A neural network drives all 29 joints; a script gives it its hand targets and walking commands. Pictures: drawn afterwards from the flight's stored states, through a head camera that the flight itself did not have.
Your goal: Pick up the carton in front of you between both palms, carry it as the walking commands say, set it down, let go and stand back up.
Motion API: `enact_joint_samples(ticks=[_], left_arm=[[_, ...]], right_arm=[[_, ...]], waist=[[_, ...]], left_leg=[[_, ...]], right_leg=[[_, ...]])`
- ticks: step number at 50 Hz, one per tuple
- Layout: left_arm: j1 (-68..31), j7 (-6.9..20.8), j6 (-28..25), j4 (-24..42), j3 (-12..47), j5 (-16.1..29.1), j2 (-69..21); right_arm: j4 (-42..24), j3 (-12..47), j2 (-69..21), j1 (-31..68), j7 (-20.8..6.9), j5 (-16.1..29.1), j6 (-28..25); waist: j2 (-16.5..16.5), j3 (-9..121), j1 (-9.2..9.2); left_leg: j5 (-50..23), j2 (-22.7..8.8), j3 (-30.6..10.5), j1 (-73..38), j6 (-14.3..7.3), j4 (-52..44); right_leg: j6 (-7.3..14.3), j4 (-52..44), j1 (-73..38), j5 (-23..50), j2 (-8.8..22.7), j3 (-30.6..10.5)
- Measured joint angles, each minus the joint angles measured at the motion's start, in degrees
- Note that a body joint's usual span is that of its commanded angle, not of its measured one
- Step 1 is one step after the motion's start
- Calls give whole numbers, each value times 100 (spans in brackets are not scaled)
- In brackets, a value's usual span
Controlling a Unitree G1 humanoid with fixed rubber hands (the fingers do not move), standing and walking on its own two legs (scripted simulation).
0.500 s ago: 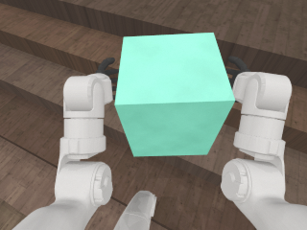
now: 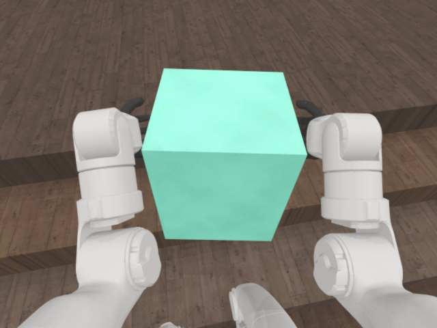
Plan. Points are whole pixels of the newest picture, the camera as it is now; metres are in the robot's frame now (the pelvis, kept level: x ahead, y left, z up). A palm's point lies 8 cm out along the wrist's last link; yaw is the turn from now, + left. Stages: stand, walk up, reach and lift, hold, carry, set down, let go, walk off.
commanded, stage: carry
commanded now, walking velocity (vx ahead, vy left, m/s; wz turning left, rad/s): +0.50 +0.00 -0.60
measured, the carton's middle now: (220, 160) +0.39 -0.03 +0.08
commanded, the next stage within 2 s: none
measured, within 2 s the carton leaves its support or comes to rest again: neither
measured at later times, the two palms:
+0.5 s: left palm out of the picture +0.63 +0.16 +0.28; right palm out of the picture +0.69 -0.14 +0.28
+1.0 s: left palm out of the picture +0.93 +0.32 +0.43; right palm out of the picture +1.00 +0.03 +0.42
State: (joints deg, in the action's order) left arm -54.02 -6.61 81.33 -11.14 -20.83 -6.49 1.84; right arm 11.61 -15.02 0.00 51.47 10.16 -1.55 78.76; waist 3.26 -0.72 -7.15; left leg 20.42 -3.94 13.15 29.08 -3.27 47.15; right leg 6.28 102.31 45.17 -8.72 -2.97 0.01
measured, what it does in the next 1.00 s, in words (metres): climbs, turning left: right foot 0.16 m higher, then left foot 0.16 m higher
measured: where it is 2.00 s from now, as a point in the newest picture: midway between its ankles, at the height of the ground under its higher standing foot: (132, 87)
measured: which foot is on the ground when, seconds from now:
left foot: down 0.00-0.34, up 0.36-0.82, down 0.84-1.00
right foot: up 0.00-0.30, down 0.32-0.88, up 0.90-1.00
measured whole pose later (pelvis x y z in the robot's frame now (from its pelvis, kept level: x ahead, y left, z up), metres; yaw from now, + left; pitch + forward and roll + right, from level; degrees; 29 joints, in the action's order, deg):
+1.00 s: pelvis +0.59 +0.08 +0.28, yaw +21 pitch +2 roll +4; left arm -52.2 -5.1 79.4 -11.7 -23.7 -6.9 2.1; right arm 15.8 -9.9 1.7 54.0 10.6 -0.3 78.1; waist 1.7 -2.7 -9.7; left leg 19.6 6.6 7.2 38.5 -7.1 55.3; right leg -0.6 104.3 33.0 -15.2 2.6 -4.0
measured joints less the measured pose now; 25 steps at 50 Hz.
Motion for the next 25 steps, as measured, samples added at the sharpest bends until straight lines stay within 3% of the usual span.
enact_joint_samples(ticks=[4,8,10,13,15,17,18,20,21,23,25], left_arm=[[-36,3,-94,197,114,62,43],[-182,2,-125,3,229,122,147],[-272,1,-124,-152,314,75,128],[-323,-12,-106,-370,418,34,85],[-282,-38,-129,-533,486,61,58],[-136,-96,-201,-656,640,104,-40],[-82,-133,-253,-649,719,138,-85],[127,-241,-418,-541,882,238,-191],[298,-276,-461,-423,931,299,-235],[592,-324,-462,-130,959,407,-271],[737,-349,-453,159,924,488,-262]], right_arm=[[-223,-77,-33,22,-9,-25,-121],[-193,-96,-9,74,-59,-83,-117],[-121,-110,96,99,-105,-51,-67],[105,-178,235,176,-222,22,4],[247,-234,276,162,-294,16,38],[333,-331,336,41,-358,-27,47],[368,-368,395,44,-409,-52,20],[420,-457,474,54,-484,-124,-77],[384,-495,458,7,-493,-161,-83],[152,-486,355,-144,-494,-239,-28],[-173,-432,242,-260,-494,-303,19]], waist=[[-65,54,133],[-73,324,44],[-101,399,17],[-217,543,102],[-238,664,263],[-260,682,639],[-314,550,869],[-487,272,1196],[-593,188,1306],[-703,68,1422],[-714,-56,1443]], left_leg=[[-101,-87,252,-945,47,-1036],[12,-173,217,-1705,179,-1679],[31,-264,124,-2134,284,-2077],[-269,-421,54,-2808,297,-3063],[-666,-545,-16,-2990,259,-3324],[-1130,-771,-229,-2627,161,-2364],[-1207,-800,-612,-2120,161,-1084],[-1096,-245,-1657,-808,124,2244],[-1119,43,-1884,-259,49,3598],[-1217,375,-1890,653,-123,5277],[-1257,434,-1693,1389,-258,5893]], right_leg=[[122,-583,837,-649,400,267],[278,1109,2034,-1626,583,165],[238,1066,2518,-1642,778,237],[204,-849,2548,-1286,957,674],[314,-2366,1946,-836,780,973],[312,-3627,774,-933,469,1040],[213,-3817,504,-897,416,1074],[19,-4038,96,-1042,442,1115],[-69,-4259,-155,-1068,451,1134],[-231,-4810,-693,-1037,501,1167],[-339,-5391,-1258,-968,583,1227]])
